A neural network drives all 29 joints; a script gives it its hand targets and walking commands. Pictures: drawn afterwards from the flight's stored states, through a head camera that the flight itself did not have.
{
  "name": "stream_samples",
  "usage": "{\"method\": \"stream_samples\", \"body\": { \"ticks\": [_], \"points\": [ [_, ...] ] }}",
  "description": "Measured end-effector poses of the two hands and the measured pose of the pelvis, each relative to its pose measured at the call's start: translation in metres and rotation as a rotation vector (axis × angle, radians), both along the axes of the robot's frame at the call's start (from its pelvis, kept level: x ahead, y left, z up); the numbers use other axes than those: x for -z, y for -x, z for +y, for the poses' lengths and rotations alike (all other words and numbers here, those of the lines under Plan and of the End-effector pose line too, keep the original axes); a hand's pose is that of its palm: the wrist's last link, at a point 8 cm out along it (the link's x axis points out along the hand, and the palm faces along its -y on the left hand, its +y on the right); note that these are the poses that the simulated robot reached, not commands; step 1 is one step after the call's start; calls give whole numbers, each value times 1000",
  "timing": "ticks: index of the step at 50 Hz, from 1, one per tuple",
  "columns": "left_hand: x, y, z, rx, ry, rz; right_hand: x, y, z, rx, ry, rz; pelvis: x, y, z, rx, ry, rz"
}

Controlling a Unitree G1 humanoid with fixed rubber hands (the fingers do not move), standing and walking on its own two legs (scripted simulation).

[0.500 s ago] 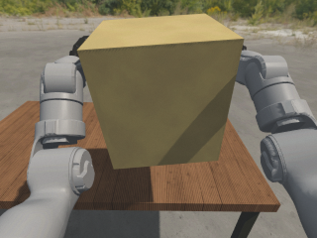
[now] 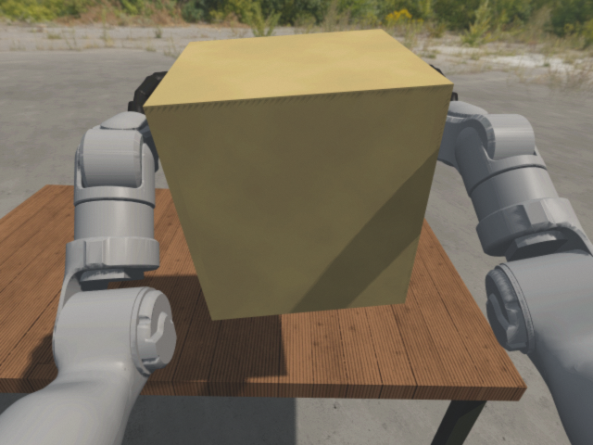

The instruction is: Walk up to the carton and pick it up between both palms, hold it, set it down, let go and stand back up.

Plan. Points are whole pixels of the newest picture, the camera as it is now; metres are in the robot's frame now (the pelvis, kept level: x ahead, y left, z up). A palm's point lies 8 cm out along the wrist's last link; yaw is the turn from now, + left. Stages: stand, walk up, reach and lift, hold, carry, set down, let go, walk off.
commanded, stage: hold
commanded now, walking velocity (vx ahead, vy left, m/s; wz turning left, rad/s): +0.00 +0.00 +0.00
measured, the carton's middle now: (297, 172) +0.38 +0.00 +0.28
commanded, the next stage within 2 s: none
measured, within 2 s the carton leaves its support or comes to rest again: neither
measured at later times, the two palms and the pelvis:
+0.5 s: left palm (150, 129) +0.37 +0.18 +0.34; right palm (448, 123) +0.36 -0.17 +0.36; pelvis +0.00 +0.00 +0.00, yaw +0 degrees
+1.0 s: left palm (136, 120) +0.37 +0.19 +0.35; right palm (436, 117) +0.36 -0.16 +0.37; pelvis +0.00 +0.00 +0.00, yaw +0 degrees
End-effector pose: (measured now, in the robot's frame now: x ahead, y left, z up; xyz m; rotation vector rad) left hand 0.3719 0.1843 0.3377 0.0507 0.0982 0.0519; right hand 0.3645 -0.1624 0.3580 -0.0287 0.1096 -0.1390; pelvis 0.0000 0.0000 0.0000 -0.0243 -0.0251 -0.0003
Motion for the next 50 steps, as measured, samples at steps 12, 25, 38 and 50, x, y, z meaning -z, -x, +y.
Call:
{"method": "stream_samples", "body": {
  "ticks": [12, 25, 38, 50],
  "points": [
    [-1, 4, -4, -5, 8, -5, -1, 3, -4, -3, 4, -5, 0, -3, 0, 8, -3, -7],
    [-4, 7, -9, 1, -4, 13, 0, 6, -9, 1, -14, 14, 0, 4, -5, 4, -5, -13],
    [-18, 8, -4, -12, 14, 3, -5, 6, -5, -8, -31, 3, 0, 7, -6, 2, -4, 6],
    [-14, 4, 7, 0, 10, 2, -7, 3, 6, -4, -8, 4, 0, 0, -2, -6, -1, -12]
  ]
}}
